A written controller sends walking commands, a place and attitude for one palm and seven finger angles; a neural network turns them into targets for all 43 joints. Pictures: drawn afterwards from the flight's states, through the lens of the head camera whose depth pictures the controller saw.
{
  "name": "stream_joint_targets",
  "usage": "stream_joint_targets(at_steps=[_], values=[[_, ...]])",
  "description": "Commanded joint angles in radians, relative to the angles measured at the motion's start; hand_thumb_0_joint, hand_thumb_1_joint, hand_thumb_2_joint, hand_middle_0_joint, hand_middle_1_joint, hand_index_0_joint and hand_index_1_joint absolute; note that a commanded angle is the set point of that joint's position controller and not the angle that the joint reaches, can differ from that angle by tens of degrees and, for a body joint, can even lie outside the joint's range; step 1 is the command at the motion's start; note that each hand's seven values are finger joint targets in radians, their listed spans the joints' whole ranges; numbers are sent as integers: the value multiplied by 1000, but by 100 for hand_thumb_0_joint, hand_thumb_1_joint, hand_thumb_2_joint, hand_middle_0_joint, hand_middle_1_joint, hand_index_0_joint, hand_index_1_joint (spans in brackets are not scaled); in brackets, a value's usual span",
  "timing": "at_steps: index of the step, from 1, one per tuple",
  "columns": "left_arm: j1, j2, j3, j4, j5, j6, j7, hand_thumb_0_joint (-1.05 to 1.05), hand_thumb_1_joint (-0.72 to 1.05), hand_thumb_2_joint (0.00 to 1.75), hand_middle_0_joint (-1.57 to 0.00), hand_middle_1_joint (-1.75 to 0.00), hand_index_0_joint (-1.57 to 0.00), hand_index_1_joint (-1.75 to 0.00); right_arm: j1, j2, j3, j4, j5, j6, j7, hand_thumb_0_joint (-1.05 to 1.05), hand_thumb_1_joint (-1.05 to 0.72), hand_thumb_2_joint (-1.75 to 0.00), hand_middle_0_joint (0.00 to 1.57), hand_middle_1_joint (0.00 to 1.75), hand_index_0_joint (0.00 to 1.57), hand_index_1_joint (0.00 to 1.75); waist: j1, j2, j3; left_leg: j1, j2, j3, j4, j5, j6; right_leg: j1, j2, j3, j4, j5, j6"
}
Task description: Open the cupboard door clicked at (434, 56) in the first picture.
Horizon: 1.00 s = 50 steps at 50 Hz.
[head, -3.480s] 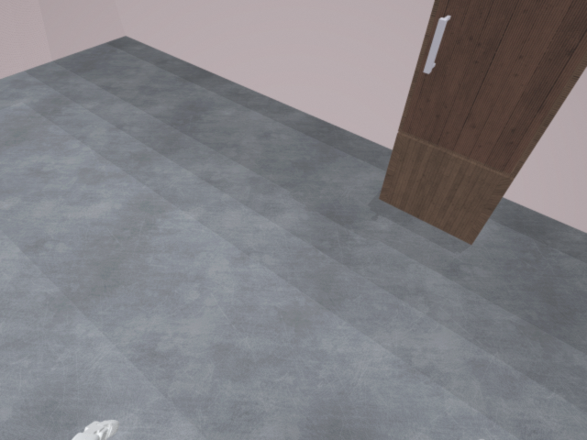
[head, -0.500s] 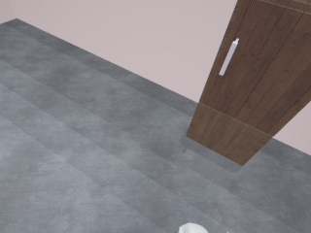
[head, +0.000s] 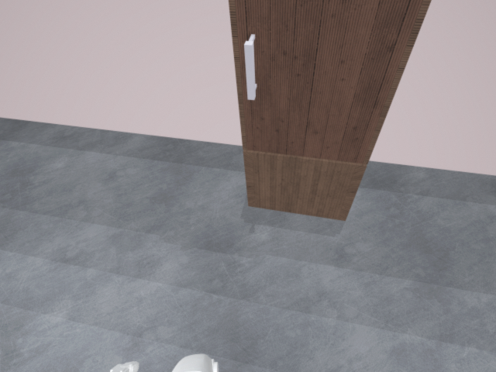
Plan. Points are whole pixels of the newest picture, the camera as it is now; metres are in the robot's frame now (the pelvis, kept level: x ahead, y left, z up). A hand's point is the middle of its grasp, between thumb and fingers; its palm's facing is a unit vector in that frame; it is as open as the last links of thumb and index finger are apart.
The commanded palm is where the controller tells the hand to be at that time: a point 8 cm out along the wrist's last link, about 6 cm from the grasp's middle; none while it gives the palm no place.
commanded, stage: turn to face it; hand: left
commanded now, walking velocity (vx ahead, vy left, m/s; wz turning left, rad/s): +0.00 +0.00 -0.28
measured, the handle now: (252, 68) +0.86 +0.03 +0.01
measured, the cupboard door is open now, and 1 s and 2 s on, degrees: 0 0 0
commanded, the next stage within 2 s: take the last steps up to it in 0.20 s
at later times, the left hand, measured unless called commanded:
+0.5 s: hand out of the picture +0.08 +0.23 -0.16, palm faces -0.13 -0.97 -0.18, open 7.4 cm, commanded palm none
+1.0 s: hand out of the picture +0.08 +0.13 -0.17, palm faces -0.11 -0.98 -0.16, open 7.3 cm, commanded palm none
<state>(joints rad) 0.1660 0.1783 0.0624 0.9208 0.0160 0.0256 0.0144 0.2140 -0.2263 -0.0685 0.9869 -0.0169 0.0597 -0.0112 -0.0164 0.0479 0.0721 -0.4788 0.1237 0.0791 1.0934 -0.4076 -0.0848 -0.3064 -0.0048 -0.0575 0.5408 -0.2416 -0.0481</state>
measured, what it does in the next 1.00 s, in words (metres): walks ahead: left foot, then right foot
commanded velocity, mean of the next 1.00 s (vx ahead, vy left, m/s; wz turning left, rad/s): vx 0.21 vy -0.02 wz -0.10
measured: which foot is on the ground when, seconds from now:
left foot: up 0.00-0.22, down 0.24-0.68, up 0.70-1.00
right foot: down 0.00-0.24, up 0.26-0.64, down 0.66-1.00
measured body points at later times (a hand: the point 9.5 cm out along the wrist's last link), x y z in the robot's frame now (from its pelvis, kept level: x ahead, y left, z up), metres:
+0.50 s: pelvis +0.01 +0.03 +0.01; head +0.03 +0.05 +0.46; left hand +0.09 +0.28 -0.15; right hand -0.01 -0.20 -0.13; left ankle +0.01 +0.14 -0.74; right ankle -0.05 -0.10 -0.67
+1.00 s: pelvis +0.10 -0.04 +0.00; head +0.11 -0.05 +0.45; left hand +0.08 +0.18 -0.15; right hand +0.11 -0.28 -0.15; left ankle +0.22 +0.07 -0.69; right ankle +0.00 -0.12 -0.73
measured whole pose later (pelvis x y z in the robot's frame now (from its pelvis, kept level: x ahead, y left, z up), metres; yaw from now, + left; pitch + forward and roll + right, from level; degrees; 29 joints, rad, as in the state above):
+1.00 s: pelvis +0.10 -0.04 +0.00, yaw -10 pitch -1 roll -1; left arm 0.40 0.12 0.02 1.14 0.02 -0.06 0.01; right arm 0.21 -0.18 -0.06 1.06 -0.02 0.00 0.02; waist 0.01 0.03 0.03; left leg -0.56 0.13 0.10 0.88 -0.20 -0.04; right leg 0.02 0.02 -0.14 0.31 -0.31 -0.03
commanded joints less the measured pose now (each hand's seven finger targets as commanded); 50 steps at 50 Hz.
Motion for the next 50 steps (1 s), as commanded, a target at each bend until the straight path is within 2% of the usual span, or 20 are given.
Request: stream_joint_targets(at_steps=[1,7,10,11,12,13,15,18,22,26,28,31,32,33,34,35,37,39,41,50], values=[[36,196,46,-47,8,-20,11,0,90,90,-20,-30,-20,-30,13,-44,-6,-72,-2,-25,-8,0,-90,-90,20,30,20,30,23,-170,-119,-11,-19,-26,-97,12,-3,129,-239,244,-211,312,-122],[38,211,53,-31,12,-10,6,0,90,90,-20,-30,-20,-30,8,-38,4,-81,7,-42,-17,0,-90,-90,20,30,20,30,31,-188,-139,108,-60,-16,-370,-16,16,137,-231,323,-175,356,-139],[-10,182,47,-35,-2,-1,2,0,90,90,-20,-30,-20,-30,111,-47,6,-43,10,-56,-27,0,-90,-90,20,30,20,30,-20,-149,-149,345,-62,-7,-655,189,35,11,-161,287,-101,263,-58],[5,135,37,-43,-8,4,-1,0,90,90,-20,-30,-20,-30,124,-98,-1,-43,7,-64,-29,0,-90,-90,20,30,20,30,-23,5,-147,426,59,-142,-755,190,73,-98,-78,217,-8,98,-7],[11,83,29,-63,-12,8,-8,0,90,90,-20,-30,-20,-30,107,-180,-14,-65,-6,-65,-29,0,-90,-90,20,30,20,30,-16,265,-93,391,270,-364,-850,254,161,-223,32,82,168,-184,56],[-15,111,35,-63,-2,13,-8,0,90,90,-20,-30,-20,-30,70,-190,-12,-83,-12,-56,-28,0,-90,-90,20,30,20,30,-18,231,-33,247,336,-394,-885,226,234,-194,22,89,356,-302,68],[23,124,49,-22,12,25,-15,0,90,90,-20,-30,-20,-30,-14,-111,10,-86,-13,-67,-40,0,-90,-90,20,30,20,30,28,166,-7,209,224,-246,-875,316,209,-187,-4,125,517,-199,82],[50,97,36,3,13,15,-31,0,90,90,-20,-30,-20,-30,31,-105,11,-73,-16,-79,-35,0,-90,-90,20,30,20,30,13,116,-68,353,167,-145,-853,268,189,-239,-9,71,554,-144,94],[-32,83,22,-11,15,3,-45,0,90,90,-20,-30,-20,-30,156,-110,-7,-20,-17,-91,-29,0,-90,-90,20,30,20,30,-47,87,-47,458,211,-177,-875,197,222,-288,-50,34,428,-151,98],[-75,64,9,-13,12,-10,-53,0,90,90,-20,-30,-20,-30,189,-130,-18,16,-21,-93,-22,0,-90,-90,20,30,20,30,-66,111,-28,455,221,-150,-871,171,221,-204,-57,-14,210,-197,89],[-63,50,6,0,10,-17,-55,0,90,90,-20,-30,-20,-30,185,-138,-20,27,-23,-91,-18,0,-90,-90,20,30,20,30,-59,138,-32,405,214,-127,-857,161,209,-118,-42,-44,125,-197,78],[62,59,9,58,6,-33,-50,0,90,90,-20,-30,-20,-30,149,-127,-15,42,-17,-86,-9,0,-90,-90,20,30,20,30,9,102,-62,290,166,-70,-753,100,159,117,-6,-83,-88,-38,60],[140,85,17,91,8,-42,-42,0,90,90,-20,-30,-20,-30,135,-99,-11,44,-11,-88,-5,0,-90,-90,20,30,20,30,49,29,-88,195,123,-22,-647,50,124,270,-35,-39,-165,1,42],[234,169,32,127,14,-56,-29,0,90,90,-20,-30,-20,-30,126,-36,6,29,1,-91,2,0,-90,-90,20,30,20,30,93,-189,-120,-22,40,94,-424,-66,78,464,-221,169,-249,-150,-16],[320,255,46,150,7,-56,-17,0,90,90,-20,-30,-20,-30,30,-10,20,-24,-3,-91,7,0,-90,-90,20,30,20,30,140,-390,-71,-217,-40,93,-189,-230,57,469,-395,456,-355,-200,-108],[322,235,38,152,0,-52,-8,0,90,90,-20,-30,-20,-30,-17,-50,9,-37,-11,-84,8,0,-90,-90,20,30,20,30,138,-254,-25,-238,-12,-13,-85,-184,70,370,-415,456,-390,-283,-142],[229,160,25,145,2,-63,-1,0,90,90,-20,-30,-20,-30,4,-38,1,3,-13,-80,15,0,-90,-90,20,30,20,30,85,-248,59,-228,29,-29,-3,-24,73,255,-354,359,-409,-289,-111],[190,92,1,137,2,-77,1,0,90,90,-20,-30,-20,-30,51,-18,1,36,-17,-76,20,0,-90,-90,20,30,20,30,37,-163,84,-175,38,-26,-13,88,58,191,-294,210,-394,-74,-86],[199,71,-4,143,4,-92,2,0,90,90,-20,-30,-20,-30,87,8,0,52,-15,-73,23,0,-90,-90,20,30,20,30,13,-139,63,-146,27,-9,-43,135,48,199,-268,129,-378,102,-84],[288,94,-12,200,8,-110,12,0,90,90,-20,-30,-20,-30,-90,23,10,-17,-3,-86,41,0,-90,-90,20,30,20,30,38,-158,77,-135,4,31,-320,214,65,285,-270,69,-334,364,-98]])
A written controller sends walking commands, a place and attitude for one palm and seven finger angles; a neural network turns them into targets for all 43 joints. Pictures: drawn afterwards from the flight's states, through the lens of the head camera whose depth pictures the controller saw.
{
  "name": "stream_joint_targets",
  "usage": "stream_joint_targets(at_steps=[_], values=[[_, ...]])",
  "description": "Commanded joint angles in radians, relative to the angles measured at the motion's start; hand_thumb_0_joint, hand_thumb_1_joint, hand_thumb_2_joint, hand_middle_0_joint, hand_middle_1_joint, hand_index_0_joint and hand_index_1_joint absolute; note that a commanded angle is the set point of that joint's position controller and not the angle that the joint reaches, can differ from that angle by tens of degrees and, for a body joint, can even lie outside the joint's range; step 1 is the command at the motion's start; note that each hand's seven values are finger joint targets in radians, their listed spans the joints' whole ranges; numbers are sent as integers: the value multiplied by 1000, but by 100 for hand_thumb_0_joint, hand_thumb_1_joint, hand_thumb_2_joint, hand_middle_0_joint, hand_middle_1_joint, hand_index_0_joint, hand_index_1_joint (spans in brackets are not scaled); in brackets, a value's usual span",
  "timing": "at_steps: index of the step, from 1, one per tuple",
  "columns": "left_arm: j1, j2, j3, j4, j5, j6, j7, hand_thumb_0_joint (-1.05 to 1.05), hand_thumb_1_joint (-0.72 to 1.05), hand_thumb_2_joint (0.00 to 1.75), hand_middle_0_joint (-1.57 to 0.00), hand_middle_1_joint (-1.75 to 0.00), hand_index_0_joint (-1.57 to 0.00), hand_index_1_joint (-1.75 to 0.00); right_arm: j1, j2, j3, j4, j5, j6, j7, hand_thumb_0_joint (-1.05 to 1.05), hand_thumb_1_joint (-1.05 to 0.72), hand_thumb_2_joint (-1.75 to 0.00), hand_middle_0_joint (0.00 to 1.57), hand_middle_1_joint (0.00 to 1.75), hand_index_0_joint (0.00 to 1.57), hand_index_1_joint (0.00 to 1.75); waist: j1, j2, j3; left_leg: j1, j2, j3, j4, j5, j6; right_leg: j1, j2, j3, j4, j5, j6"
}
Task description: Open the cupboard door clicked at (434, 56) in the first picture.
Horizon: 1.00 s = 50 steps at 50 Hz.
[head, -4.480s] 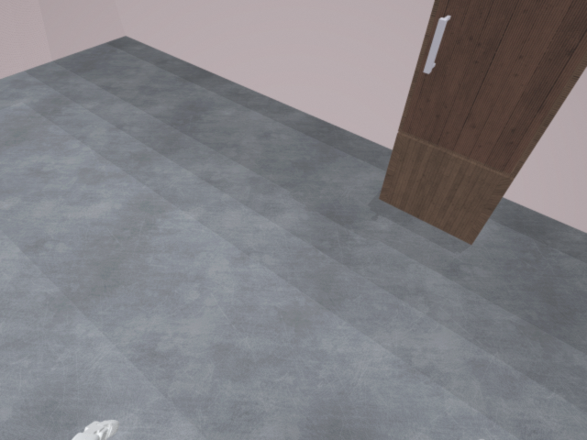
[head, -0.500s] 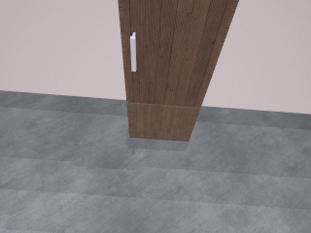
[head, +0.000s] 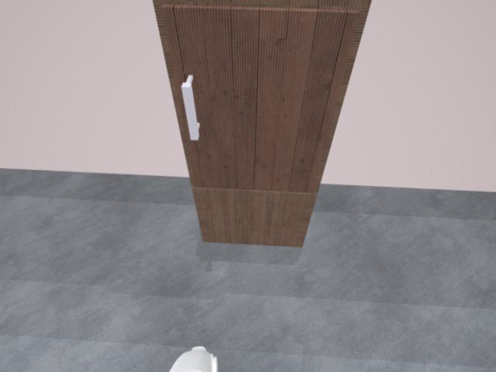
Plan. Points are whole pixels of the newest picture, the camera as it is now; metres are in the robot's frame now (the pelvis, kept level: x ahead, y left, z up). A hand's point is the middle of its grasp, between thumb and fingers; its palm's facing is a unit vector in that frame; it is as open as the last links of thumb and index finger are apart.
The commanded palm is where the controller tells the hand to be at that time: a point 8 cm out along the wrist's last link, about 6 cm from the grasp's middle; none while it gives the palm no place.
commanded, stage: take the last steps up to it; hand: left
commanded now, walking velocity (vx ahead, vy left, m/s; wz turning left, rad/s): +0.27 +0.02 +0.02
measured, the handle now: (192, 108) +0.73 +0.20 +0.01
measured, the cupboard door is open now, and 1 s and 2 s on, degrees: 0 0 0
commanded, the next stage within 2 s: come to a stop and stand still in 0.30 s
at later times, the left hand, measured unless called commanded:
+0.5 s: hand (147, 337) +0.21 +0.22 -0.17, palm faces +0.04 -0.98 -0.20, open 7.3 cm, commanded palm none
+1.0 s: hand (145, 345) +0.20 +0.22 -0.19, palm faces +0.09 -0.98 -0.19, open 7.3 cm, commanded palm none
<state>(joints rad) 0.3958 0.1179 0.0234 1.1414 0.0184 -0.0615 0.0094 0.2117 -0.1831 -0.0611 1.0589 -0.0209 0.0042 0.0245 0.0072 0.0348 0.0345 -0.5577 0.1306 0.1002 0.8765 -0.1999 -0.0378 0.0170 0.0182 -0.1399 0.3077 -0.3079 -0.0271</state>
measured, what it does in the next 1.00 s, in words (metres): walks ahead: left foot, then right foot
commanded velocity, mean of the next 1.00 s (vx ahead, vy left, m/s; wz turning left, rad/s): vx -0.01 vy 0.02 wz -0.01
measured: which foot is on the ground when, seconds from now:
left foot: up 0.00-0.12, down 0.14-0.68, up 0.70-0.90, down 0.92-1.00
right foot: down 0.00-0.16, up 0.18-0.56, down 0.58-0.94, up 0.96-1.00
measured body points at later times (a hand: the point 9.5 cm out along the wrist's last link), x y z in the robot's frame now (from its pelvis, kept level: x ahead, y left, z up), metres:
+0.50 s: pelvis +0.15 +0.04 +0.00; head +0.15 +0.04 +0.45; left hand +0.21 +0.27 -0.15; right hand +0.16 -0.19 -0.15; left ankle +0.16 +0.12 -0.74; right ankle +0.21 -0.10 -0.71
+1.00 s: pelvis +0.14 +0.04 -0.01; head +0.16 +0.06 +0.44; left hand +0.20 +0.28 -0.17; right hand +0.18 -0.20 -0.15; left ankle +0.14 +0.14 -0.74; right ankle +0.20 -0.10 -0.73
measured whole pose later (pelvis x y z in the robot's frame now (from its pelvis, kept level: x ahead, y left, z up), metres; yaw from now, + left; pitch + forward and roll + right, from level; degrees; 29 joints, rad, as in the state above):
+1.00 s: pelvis +0.14 +0.04 -0.01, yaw +1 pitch -1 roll +0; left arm 0.17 0.18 0.07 1.03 0.02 0.06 0.03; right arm 0.24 -0.16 -0.05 1.03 -0.02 0.03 -0.02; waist 0.01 -0.05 0.06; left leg -0.23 0.01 0.10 0.55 -0.30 0.03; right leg -0.39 -0.07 -0.04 0.68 -0.34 0.02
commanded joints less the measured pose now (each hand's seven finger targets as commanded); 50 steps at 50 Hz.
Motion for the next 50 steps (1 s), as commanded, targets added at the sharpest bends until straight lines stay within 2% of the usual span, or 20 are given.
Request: stream_joint_targets(at_steps=[1,3,5,6,7,8,11,15,20,23,27,29,30,34,38,44,45,47,48,50], values=[[63,159,28,-14,9,-21,19,0,90,90,-20,-30,-20,-30,-97,-19,4,-92,3,-34,7,0,-90,-90,20,30,20,30,17,-148,114,-21,-9,12,-138,-6,29,-42,-301,151,-86,438,-115],[62,168,33,-9,9,-18,20,0,90,90,-20,-30,-20,-30,-82,-22,4,-91,3,-41,3,0,-90,-90,20,30,20,30,2,-143,106,67,-36,29,-203,-30,50,-45,-302,135,-23,539,-108],[45,172,35,-7,5,-13,20,0,90,90,-20,-30,-20,-30,89,-51,-4,-36,-4,-51,-11,0,-90,-90,20,30,20,30,-75,-93,13,326,-94,56,-321,38,68,-91,-249,73,210,654,-70],[60,145,32,-11,-1,-10,17,0,90,90,-20,-30,-20,-30,227,-116,-17,2,-12,-57,-22,0,-90,-90,20,30,20,30,-121,14,-78,547,-35,-23,-362,110,94,-215,-186,37,423,501,-35],[119,88,26,-28,-15,-4,8,0,90,90,-20,-30,-20,-30,316,-222,-40,16,-21,-63,-34,0,-90,-90,20,30,20,30,-122,277,-193,751,237,-378,-449,183,192,-447,-42,-29,721,-24,15],[81,95,22,-58,-11,-4,8,0,90,90,-20,-30,-20,-30,340,-243,-38,21,-2,-51,-42,0,-90,-90,20,30,20,30,-122,283,-216,730,330,-529,-573,157,257,-526,-15,74,918,-292,5],[-25,83,28,-59,1,10,-5,0,90,90,-20,-30,-20,-30,101,-107,-8,-36,4,-60,-46,0,-90,-90,20,30,20,30,-47,4,3,383,252,-339,-665,-39,214,-561,-139,135,964,-94,7],[51,32,32,-43,13,48,-3,0,90,90,-20,-30,-20,-30,63,-45,5,-34,3,-74,-49,0,-90,-90,20,30,20,30,15,58,-8,256,153,-130,-690,56,182,-446,-140,111,810,-7,28],[-47,42,33,-95,14,63,-5,0,90,90,-20,-30,-20,-30,85,-68,1,-32,0,-64,-47,0,-90,-90,20,30,20,30,3,49,37,278,150,-118,-719,3,211,-468,-142,97,591,33,40],[-102,37,20,-111,8,63,7,0,90,90,-20,-30,-20,-30,86,-61,11,-21,-4,-55,-53,0,-90,-90,20,30,20,30,-2,41,29,299,141,-102,-641,252,206,-379,-118,92,418,46,54],[-57,91,20,-96,5,55,22,0,90,90,-20,-30,-20,-30,88,-57,10,3,7,-36,-56,0,-90,-90,20,30,20,30,31,-10,-17,307,72,-54,-478,245,114,-191,-106,95,111,242,56],[-89,171,23,-104,4,43,30,0,90,90,-20,-30,-20,-30,130,-3,17,5,21,-24,-48,0,-90,-90,20,30,20,30,-8,-135,-25,249,-25,-16,-434,-51,42,-169,-264,273,99,529,-18],[-117,193,26,-117,1,49,29,0,90,90,-20,-30,-20,-30,155,3,17,9,20,-14,-44,0,-90,-90,20,30,20,30,-23,-103,-15,268,-54,-12,-435,-102,31,-207,-303,264,114,542,-51],[-146,204,42,-133,-4,57,39,0,90,90,-20,-30,-20,-30,168,-7,4,15,11,20,-47,0,-90,-90,20,30,20,30,-9,-222,-66,294,-77,1,-257,-188,11,-208,-337,292,66,600,-116],[-170,211,65,-151,9,67,49,0,90,90,-20,-30,-20,-30,126,-12,-7,-18,12,35,-51,0,-90,-90,20,30,20,30,18,-212,-90,184,-89,-54,-43,-323,5,-143,-381,309,66,720,-185],[-237,212,75,-175,9,82,42,0,90,90,-20,-30,-20,-30,203,1,-4,-14,13,23,-47,0,-90,-90,20,30,20,30,-31,-184,-123,382,-104,-27,-368,-79,6,-259,-297,232,116,371,-93],[-236,188,69,-178,1,87,37,0,90,90,-20,-30,-20,-30,218,-18,-4,-9,10,15,-47,0,-90,-90,20,30,20,30,-36,-132,-119,450,-80,-45,-456,-19,15,-320,-245,199,160,240,-53],[-242,103,51,-205,-7,100,26,0,90,90,-20,-30,-20,-30,140,-126,-19,-61,-4,5,-52,0,-90,-90,20,30,20,30,-21,225,-29,317,183,-350,-661,22,133,-436,-75,60,363,-95,47],[-257,119,53,-196,0,104,27,0,90,90,-20,-30,-20,-30,67,-124,-15,-80,-8,7,-53,0,-90,-90,20,30,20,30,-15,184,3,205,205,-350,-700,-49,187,-381,-71,116,485,-158,38],[-214,124,55,-160,10,119,23,0,90,90,-20,-30,-20,-30,-1,-101,-4,-90,-7,3,-63,0,-90,-90,20,30,20,30,12,159,57,164,145,-265,-704,-81,179,-395,-73,166,621,-127,32]])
